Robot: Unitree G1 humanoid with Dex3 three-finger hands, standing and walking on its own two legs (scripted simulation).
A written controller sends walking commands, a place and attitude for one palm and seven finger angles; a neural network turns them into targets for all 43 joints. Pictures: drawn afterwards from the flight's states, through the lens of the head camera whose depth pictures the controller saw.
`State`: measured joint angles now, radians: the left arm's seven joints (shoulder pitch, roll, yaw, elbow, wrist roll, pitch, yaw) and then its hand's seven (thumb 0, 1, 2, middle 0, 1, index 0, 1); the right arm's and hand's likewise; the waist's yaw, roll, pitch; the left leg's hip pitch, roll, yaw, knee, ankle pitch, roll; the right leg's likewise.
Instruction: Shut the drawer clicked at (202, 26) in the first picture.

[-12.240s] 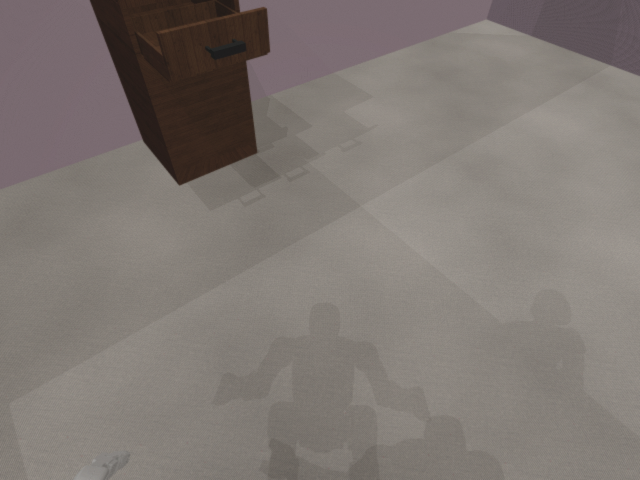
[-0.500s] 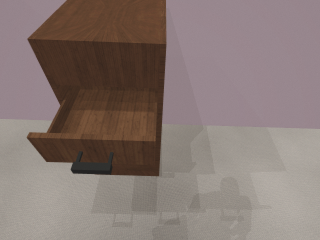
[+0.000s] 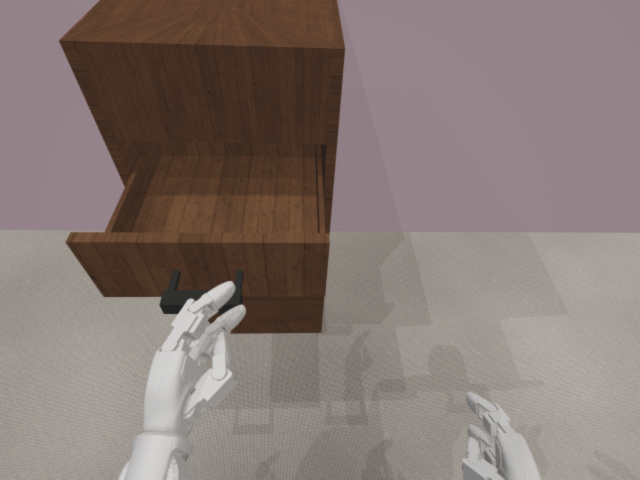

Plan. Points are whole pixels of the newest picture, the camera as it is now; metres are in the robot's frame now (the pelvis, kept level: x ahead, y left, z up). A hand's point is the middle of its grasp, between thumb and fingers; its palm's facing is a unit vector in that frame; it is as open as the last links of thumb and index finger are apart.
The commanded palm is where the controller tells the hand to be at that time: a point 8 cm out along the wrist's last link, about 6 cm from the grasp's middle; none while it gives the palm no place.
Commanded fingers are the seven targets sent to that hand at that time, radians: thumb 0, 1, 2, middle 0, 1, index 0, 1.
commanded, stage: raise the hand and make a fist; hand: left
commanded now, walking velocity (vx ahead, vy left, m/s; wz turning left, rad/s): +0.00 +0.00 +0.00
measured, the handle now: (205, 289) +0.40 +0.20 -0.04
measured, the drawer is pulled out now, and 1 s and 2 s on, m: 0.25 0.25 0.25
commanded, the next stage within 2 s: bring the fist close to the handle in 1.60 s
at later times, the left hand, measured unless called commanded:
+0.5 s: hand (245, 402) +0.22 +0.10 +0.00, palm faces -0.03 -1.00 +0.03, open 4.0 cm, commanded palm +0.17 +0.19 +0.02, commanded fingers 0.00 0.90 0.90 -1.02 -1.19 -1.02 -1.19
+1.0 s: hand (193, 395) +0.21 +0.15 +0.06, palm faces +0.11 -0.99 -0.03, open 3.2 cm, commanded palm +0.16 +0.19 +0.05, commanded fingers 0.00 0.90 0.90 -1.40 -1.60 -1.40 -1.60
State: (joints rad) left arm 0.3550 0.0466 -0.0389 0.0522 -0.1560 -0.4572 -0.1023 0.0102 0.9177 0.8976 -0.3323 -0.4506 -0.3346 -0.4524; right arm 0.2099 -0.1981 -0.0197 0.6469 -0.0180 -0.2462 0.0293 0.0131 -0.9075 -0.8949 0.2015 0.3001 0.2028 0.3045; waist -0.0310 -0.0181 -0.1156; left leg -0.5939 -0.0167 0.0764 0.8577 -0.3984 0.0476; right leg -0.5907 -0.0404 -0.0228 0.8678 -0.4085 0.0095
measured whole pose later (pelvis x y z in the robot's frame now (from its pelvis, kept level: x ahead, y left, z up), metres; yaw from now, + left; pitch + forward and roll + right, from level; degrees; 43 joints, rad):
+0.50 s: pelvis -0.02 -0.04 -0.04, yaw +1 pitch +12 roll +0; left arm 0.33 0.18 0.02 -0.04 -0.23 -0.14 -0.14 0.02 0.90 0.90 -0.83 -0.98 -0.83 -0.98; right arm 0.26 -0.19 0.06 0.50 0.04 -0.10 -0.07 0.02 -0.90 -0.89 0.20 0.30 0.21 0.31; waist -0.03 0.04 -0.11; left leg -0.82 0.03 0.01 1.09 -0.47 -0.01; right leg -0.80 0.00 -0.08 1.09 -0.49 -0.05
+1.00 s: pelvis +0.02 -0.03 -0.03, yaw +2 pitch +12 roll -1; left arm 0.54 0.16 0.08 -0.21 -0.23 -0.39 -0.14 0.02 0.90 0.90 -1.32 -1.51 -1.32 -1.51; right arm 0.20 -0.19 0.01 0.48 0.02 -0.16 -0.04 0.02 -0.90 -0.90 0.20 0.30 0.20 0.30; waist 0.02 0.04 -0.15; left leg -0.76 0.02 -0.01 1.05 -0.50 0.01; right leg -0.72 0.00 -0.10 1.02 -0.51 -0.03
